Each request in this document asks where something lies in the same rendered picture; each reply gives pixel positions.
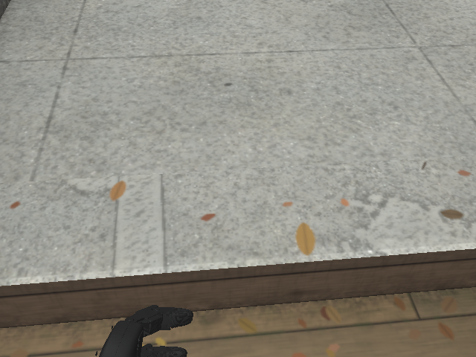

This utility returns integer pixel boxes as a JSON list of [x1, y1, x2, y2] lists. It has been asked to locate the left robot hand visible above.
[[95, 305, 193, 357]]

